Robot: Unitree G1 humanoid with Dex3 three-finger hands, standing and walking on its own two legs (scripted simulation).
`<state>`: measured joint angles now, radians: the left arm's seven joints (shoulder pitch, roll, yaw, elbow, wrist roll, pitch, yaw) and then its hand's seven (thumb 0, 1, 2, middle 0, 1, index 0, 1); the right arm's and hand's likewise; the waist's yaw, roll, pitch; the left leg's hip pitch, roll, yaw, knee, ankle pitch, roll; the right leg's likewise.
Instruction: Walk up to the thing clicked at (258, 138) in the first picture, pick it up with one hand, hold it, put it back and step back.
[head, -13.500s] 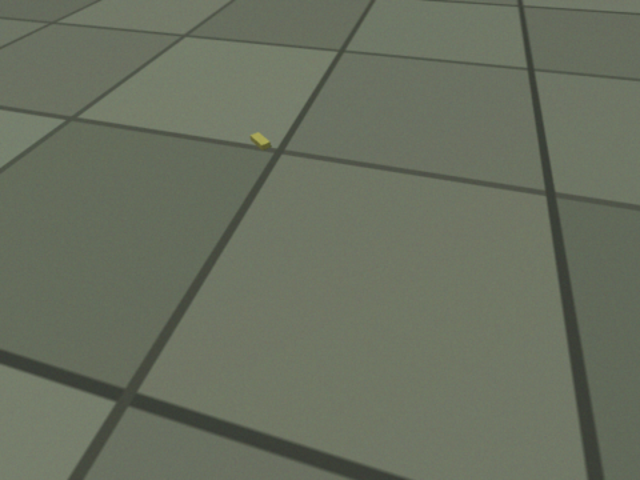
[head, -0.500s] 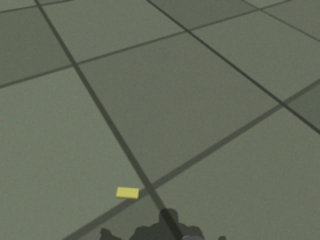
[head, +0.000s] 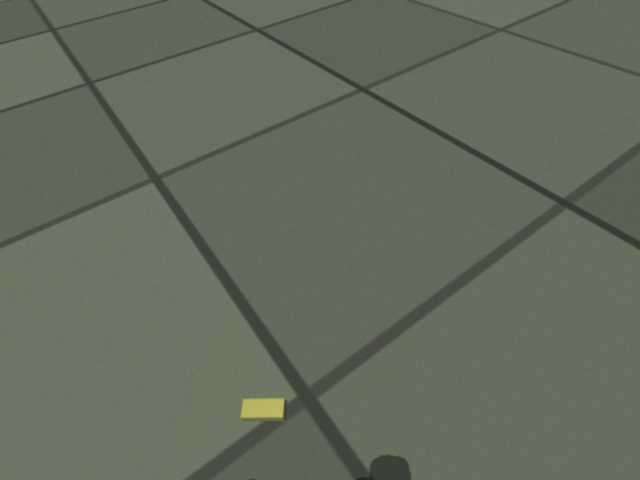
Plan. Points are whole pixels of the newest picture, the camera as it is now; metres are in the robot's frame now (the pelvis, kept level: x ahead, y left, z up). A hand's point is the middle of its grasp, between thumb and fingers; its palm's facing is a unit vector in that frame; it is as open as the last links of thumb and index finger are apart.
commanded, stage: walk up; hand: left
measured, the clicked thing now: (263, 409) +0.46 +0.25 -0.75
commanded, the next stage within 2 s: stand in 1.28 s
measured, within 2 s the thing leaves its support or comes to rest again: neither
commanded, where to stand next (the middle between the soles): +0.08 +0.01 m, yaw +1 degrees
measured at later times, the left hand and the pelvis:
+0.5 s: hand out of the picture +0.11 +0.26 -0.14, palm faces +0.03 -0.94 -0.35, open 7.4 cm; pelvis +0.02 +0.00 +0.01, yaw +1 degrees
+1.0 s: hand out of the picture +0.09 +0.26 -0.14, palm faces +0.00 -0.94 -0.34, open 7.4 cm; pelvis +0.02 +0.00 +0.01, yaw +1 degrees
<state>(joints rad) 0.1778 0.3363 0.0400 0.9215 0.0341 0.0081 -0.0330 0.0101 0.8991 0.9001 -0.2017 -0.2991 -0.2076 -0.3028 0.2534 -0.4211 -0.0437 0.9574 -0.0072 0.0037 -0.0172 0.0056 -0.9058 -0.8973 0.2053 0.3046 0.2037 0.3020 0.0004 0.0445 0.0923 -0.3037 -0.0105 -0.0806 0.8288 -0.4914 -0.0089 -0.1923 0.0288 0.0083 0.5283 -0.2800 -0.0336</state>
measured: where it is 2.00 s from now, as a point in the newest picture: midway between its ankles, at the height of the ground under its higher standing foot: outside the picture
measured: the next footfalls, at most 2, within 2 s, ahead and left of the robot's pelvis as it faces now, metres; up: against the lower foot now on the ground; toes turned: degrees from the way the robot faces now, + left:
left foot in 0.10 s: +0.04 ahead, +0.13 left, +0.00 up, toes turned -1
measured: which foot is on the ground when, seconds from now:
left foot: up 0.00-0.08, down 0.10-1.00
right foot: down 0.00-1.00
